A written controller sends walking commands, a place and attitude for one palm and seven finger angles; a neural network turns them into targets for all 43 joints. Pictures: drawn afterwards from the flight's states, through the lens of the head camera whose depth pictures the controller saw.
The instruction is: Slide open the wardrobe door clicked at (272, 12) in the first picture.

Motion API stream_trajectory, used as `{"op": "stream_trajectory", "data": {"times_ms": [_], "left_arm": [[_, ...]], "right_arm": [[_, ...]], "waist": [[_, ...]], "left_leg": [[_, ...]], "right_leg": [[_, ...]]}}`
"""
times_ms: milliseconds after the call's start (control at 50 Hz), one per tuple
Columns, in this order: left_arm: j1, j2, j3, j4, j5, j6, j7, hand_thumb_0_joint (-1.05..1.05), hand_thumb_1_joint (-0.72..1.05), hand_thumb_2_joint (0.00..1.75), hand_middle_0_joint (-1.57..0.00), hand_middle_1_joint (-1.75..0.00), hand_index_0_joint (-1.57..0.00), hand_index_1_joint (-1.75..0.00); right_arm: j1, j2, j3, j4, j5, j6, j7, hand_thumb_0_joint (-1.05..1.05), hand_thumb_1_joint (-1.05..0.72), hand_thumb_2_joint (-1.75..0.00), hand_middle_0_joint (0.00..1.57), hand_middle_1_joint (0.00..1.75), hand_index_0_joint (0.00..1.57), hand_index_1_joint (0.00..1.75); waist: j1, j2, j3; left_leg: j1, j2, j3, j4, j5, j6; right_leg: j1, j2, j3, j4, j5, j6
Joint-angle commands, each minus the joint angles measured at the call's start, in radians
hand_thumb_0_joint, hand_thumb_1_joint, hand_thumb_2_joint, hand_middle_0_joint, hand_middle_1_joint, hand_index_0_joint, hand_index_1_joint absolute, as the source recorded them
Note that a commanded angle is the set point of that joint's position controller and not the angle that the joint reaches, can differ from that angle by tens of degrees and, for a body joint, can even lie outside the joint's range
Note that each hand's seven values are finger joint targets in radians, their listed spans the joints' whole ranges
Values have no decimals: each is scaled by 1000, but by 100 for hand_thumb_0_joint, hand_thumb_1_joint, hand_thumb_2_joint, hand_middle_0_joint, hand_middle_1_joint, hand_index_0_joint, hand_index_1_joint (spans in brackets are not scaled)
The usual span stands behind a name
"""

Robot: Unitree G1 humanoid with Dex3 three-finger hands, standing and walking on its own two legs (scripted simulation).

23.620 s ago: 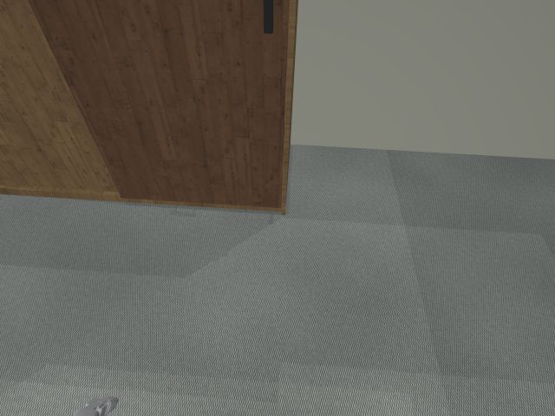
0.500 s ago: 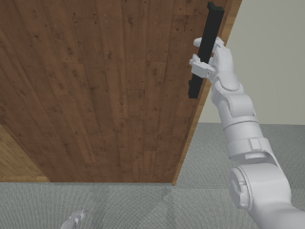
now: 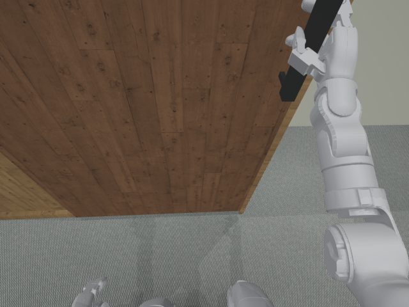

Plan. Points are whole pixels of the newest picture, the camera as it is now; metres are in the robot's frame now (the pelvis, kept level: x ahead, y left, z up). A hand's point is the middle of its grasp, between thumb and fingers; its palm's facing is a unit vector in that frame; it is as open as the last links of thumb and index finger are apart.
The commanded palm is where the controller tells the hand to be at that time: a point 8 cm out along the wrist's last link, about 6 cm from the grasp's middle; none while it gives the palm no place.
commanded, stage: step sideways, sliding the door along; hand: right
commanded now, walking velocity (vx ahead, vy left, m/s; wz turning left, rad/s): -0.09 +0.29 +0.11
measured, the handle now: (307, 31) +0.51 -0.15 +0.24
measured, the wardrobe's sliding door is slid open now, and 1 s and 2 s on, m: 0.00 0.11 0.31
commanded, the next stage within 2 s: none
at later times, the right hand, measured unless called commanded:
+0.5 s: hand (286, 49) +0.48 -0.11 +0.23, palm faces +0.44 +0.89 -0.10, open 7.1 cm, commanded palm +0.43 -0.06 +0.23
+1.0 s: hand (225, 50) +0.47 -0.01 +0.23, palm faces +0.38 +0.92 -0.06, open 7.2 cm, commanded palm +0.43 +0.04 +0.22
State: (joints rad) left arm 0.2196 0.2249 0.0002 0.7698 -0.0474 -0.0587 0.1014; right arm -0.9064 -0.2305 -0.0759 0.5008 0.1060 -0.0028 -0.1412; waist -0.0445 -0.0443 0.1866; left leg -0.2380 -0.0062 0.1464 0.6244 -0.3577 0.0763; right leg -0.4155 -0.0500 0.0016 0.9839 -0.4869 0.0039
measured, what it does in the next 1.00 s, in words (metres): walks ahead: left foot, then right foot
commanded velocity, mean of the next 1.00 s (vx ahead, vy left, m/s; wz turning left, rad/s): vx -0.16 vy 0.09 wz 0.19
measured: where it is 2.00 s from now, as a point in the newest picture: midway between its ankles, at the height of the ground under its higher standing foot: outside the picture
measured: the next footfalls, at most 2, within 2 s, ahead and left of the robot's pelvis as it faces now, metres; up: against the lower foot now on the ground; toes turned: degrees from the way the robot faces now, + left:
left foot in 0.42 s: +0.20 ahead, +0.29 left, +0.00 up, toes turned +2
right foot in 0.60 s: +0.10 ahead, +0.02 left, +0.00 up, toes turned -14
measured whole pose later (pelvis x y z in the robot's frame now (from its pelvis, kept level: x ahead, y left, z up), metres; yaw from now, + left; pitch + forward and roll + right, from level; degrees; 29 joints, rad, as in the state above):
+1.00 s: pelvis +0.17 +0.17 +0.00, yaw -6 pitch -1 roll +1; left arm 0.08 0.17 -0.05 0.53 -0.03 -0.17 -0.04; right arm -0.21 -0.07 -0.04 -0.45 0.02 0.01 -0.17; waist -0.15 -0.10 0.21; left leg -0.28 0.02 0.12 0.65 -0.35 0.03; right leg -0.27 -0.16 -0.15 0.92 -0.39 0.02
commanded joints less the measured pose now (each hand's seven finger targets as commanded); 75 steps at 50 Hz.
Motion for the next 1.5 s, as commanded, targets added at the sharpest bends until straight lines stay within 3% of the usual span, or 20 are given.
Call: {"op": "stream_trajectory", "data": {"times_ms": [0, 20, 40, 60, 120, 340, 440, 500, 540, 580, 660, 880, 920, 960, 980, 1060, 1120, 1140, 1380, 1480], "left_arm": [[-124, 58, 27, -188, 10, -55, -13, 0, 90, 90, -20, -30, -20, -30], [-99, 89, 49, -190, 12, -48, -21, 0, 90, 90, -20, -30, -20, -30], [-101, 149, 81, -213, 10, -42, -43, 0, 90, 90, -20, -30, -20, -30], [-128, 158, 83, -228, -6, -18, -81, 0, 90, 90, -20, -30, -20, -30], [-174, 133, 100, -215, 2, -12, -110, 0, 90, 90, -20, -30, -20, -30], [-180, 99, 75, -319, -19, -99, -90, 0, 90, 90, -20, -30, -20, -30], [-192, 43, 56, -291, -6, -132, -43, 0, 90, 90, -20, -30, -20, -30], [-229, 38, 24, -269, -18, -157, -37, 0, 90, 90, -20, -30, -20, -30], [-208, 63, 48, -268, -12, -146, -44, 0, 90, 90, -20, -30, -20, -30], [-210, 122, 99, -318, -15, -134, -85, 0, 90, 90, -20, -30, -20, -30], [-175, 87, 78, -338, -14, -178, -126, 0, 90, 90, -20, -30, -20, -30], [-171, 39, -1, -416, 10, -185, -132, 0, 90, 90, -20, -30, -20, -30], [-172, 47, 7, -411, 2, -172, -130, 0, 90, 90, -20, -30, -20, -30], [-214, 48, 26, -412, 7, -148, -121, 0, 90, 90, -20, -30, -20, -30], [-190, 21, 13, -416, 9, -139, -122, 0, 90, 90, -20, -30, -20, -30], [-215, 10, 11, -393, 29, -117, -140, 0, 90, 90, -20, -30, -20, -30], [-230, 78, 60, -426, 22, -107, -172, 0, 90, 90, -20, -30, -20, -30], [-214, 90, 63, -423, 26, -97, -179, 0, 90, 90, -20, -30, -20, -30], [-266, 32, 34, -383, 37, -100, -137, 0, 90, 90, -20, -30, -20, -30], [-295, 11, 16, -384, -2, -108, -129, 0, 90, 90, -20, -30, -20, -30]], "right_arm": [[-622, 143, 262, -473, -32, -184, 87, 0, -90, -90, 45, 140, 45, 140], [-612, 151, 279, -504, -21, -195, 86, 0, -90, -90, 45, 140, 45, 140], [-605, 178, 299, -544, 2, -201, 98, 0, -90, -90, 45, 140, 45, 140], [-577, 194, 294, -489, 11, -195, 110, 0, -90, -90, 45, 140, 45, 140], [-649, 118, 250, -621, -13, -205, 125, 0, -90, -90, 45, 140, 45, 140], [-357, 48, 197, -728, -12, -157, 137, 0, -90, -90, 45, 140, 45, 140], [-218, -114, 97, -905, -39, -141, 111, 0, -90, -90, 45, 140, 45, 140], [-153, -9, 155, -1080, -19, -162, 78, 0, -90, -90, 45, 140, 45, 140], [-133, 36, 199, -1098, -26, -192, 71, 0, -90, -90, 45, 140, 45, 140], [-85, 136, 289, -1097, -21, -207, 92, 0, -90, -90, 45, 140, 45, 140], [-109, 183, 352, -1175, -50, -213, 96, 0, -90, -90, 45, 140, 45, 140], [225, 216, 449, -1356, -56, -179, 112, 0, -90, -90, 45, 140, 45, 140], [285, 188, 420, -1351, -70, -191, 108, 0, -90, -90, 45, 140, 45, 140], [382, 163, 395, -1368, -80, -188, 85, 0, -90, -90, 45, 140, 45, 140], [420, 174, 433, -1431, -76, -206, 82, 0, -90, -90, 45, 140, 45, 140], [466, 173, 461, -1597, -88, -277, 88, 0, -90, -90, 45, 140, 45, 140], [581, 170, 442, -1471, -91, -306, 115, 0, -90, -90, 45, 140, 45, 140], [544, 147, 405, -1436, -116, -296, 113, 0, -90, -90, 45, 140, 45, 140], [472, 43, 214, -1273, -83, -242, 90, 0, -90, -90, 45, 140, 45, 140], [420, 60, 244, -1280, -72, -216, 88, 0, -90, -90, 45, 140, 45, 140]], "waist": [[91, 141, -490], [123, 30, -562], [108, -232, -638], [93, -158, -653], [103, -22, -490], [78, -302, -480], [26, 401, -530], [66, 299, -593], [86, 271, -631], [42, -107, -690], [72, -239, -560], [65, -143, -455], [53, 96, -470], [15, 391, -493], [16, 373, -448], [64, 191, -541], [17, -131, -608], [31, -136, -520], [54, -266, -333], [37, -6, -350]], "left_leg": [[227, 206, -175, 73, 893, 53], [-44, 149, -99, 270, 684, -23], [-403, 27, -134, 532, -12, -81], [-430, 59, -274, 719, -193, -34], [-533, 117, -265, 670, -163, -66], [-7, -3, -4, 7, 179, -112], [326, 337, -368, -85, 1339, 3], [437, 333, -291, 42, 1349, 39], [250, 240, -183, 152, 1111, -32], [-221, 81, -137, 360, -80, -95], [-348, 55, -109, 398, -113, -87], [-84, 19, -24, -50, 315, -115], [32, 92, -121, -62, 789, -85], [346, 319, -483, -37, 1666, 94], [377, 364, -506, -26, 1691, 76], [270, 225, -304, 75, 1305, 44], [-270, 20, -157, 436, -171, -76], [-351, -7, -150, 514, -273, -80], [-176, 2, -75, 161, 33, -100], [99, 66, -104, -140, 498, -99]], "right_leg": [[225, -16, -81, -444, 265, -14], [569, -132, 27, -574, 607, -68], [846, -454, 422, -497, 1108, -219], [863, -537, 448, -458, 1116, -267], [706, -497, 324, -462, 947, -251], [513, -242, -120, -340, 904, -33], [14, 44, -44, 140, -190, 37], [-5, 18, 3, -148, -106, 7], [307, -50, -54, -479, 425, -3], [742, -383, 141, -434, 1436, -143], [789, -301, -19, -392, 1404, -116], [612, -259, -153, -187, 1239, -70], [462, -215, -140, -35, 1095, -45], [24, 16, -69, 141, -54, 16], [-83, 18, 35, 105, -227, 14], [236, -24, -57, -412, 253, 24], [733, -429, 123, -490, 1535, -158], [708, -435, 81, -514, 1542, -163], [533, -402, -131, -531, 1113, -61], [327, -257, -140, -224, 615, -19]]}}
